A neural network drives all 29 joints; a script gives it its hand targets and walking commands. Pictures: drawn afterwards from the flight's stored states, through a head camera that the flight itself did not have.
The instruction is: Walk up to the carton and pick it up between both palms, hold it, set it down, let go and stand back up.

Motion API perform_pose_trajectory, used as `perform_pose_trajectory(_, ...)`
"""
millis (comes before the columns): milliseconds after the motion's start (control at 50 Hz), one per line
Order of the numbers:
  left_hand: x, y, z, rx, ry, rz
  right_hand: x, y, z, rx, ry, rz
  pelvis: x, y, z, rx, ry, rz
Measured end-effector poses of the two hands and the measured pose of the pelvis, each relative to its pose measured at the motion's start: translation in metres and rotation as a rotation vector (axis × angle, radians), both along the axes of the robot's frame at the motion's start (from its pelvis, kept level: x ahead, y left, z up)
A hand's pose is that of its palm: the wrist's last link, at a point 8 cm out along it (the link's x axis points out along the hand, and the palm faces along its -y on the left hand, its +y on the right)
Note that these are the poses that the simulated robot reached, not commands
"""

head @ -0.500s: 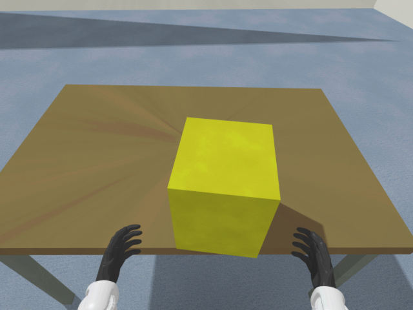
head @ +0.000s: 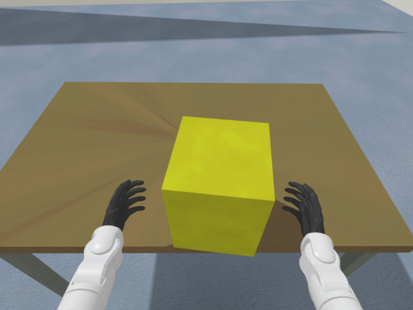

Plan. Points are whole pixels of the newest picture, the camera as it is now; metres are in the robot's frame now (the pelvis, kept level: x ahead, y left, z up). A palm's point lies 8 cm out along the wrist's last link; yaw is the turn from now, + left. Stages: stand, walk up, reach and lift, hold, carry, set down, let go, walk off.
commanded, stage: reach and lift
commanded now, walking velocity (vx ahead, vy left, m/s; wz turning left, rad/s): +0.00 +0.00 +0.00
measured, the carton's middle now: (219, 188) +0.40 -0.03 -0.02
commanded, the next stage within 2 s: none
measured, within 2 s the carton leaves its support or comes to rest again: neither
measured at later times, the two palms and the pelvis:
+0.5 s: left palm (121, 172) +0.37 +0.18 +0.08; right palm (311, 181) +0.34 -0.20 +0.07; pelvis +0.00 +0.00 +0.00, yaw -1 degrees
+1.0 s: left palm (122, 124) +0.43 +0.17 +0.15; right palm (315, 139) +0.40 -0.21 +0.13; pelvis -0.01 +0.00 +0.00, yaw +0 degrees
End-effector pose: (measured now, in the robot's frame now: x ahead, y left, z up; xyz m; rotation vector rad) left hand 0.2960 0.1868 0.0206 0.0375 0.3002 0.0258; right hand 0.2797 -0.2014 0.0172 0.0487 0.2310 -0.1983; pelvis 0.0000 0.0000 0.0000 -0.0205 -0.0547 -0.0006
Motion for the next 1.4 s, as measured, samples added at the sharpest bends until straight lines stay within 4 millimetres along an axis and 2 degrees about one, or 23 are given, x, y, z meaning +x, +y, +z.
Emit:
perform_pose_trajectory(220,0.028,0.002,0.025,-0.005,0.016,-0.005,0.023,0.003,0.022,0.013,0.006,-0.013,-0.001,0.003,0.001,0.001,0.014,-0.005)
perform_pose_trajectory(460,0.067,-0.008,0.058,-0.002,0.017,-0.027,0.060,-0.001,0.053,0.013,-0.012,-0.024,0.000,0.005,0.002,-0.003,0.042,-0.014)
perform_pose_trajectory(680,0.095,-0.010,0.082,0.010,0.028,-0.014,0.085,-0.008,0.077,0.005,0.002,-0.023,-0.003,0.002,0.001,-0.001,0.080,-0.016)
perform_pose_trajectory(960,0.133,-0.014,0.128,0.036,0.011,0.006,0.120,-0.011,0.113,0.024,0.028,-0.016,-0.007,-0.002,-0.001,0.002,0.140,-0.002)
perform_pose_trajectory(1080,0.145,-0.019,0.139,0.042,0.005,0.000,0.132,-0.011,0.125,0.020,0.037,-0.016,-0.008,-0.006,-0.001,0.002,0.167,0.006)
perform_pose_trajectory(1160,0.150,-0.023,0.138,0.046,0.004,-0.006,0.137,-0.012,0.129,0.009,0.039,-0.020,-0.008,-0.008,-0.002,0.001,0.181,0.009)
perform_pose_trajectory(1240,0.150,-0.025,0.127,0.051,0.012,-0.011,0.138,-0.012,0.124,-0.009,0.046,-0.027,-0.008,-0.010,-0.002,0.002,0.191,0.012)
perform_pose_trajectory(1320,0.146,-0.024,0.104,0.056,0.021,-0.015,0.134,-0.012,0.107,-0.027,0.061,-0.029,-0.010,-0.012,-0.003,0.003,0.206,0.015)
perform_pose_trajectory(1400,0.137,-0.023,0.074,0.060,0.023,-0.015,0.127,-0.010,0.080,-0.033,0.079,-0.023,-0.012,-0.012,-0.005,0.003,0.237,0.019)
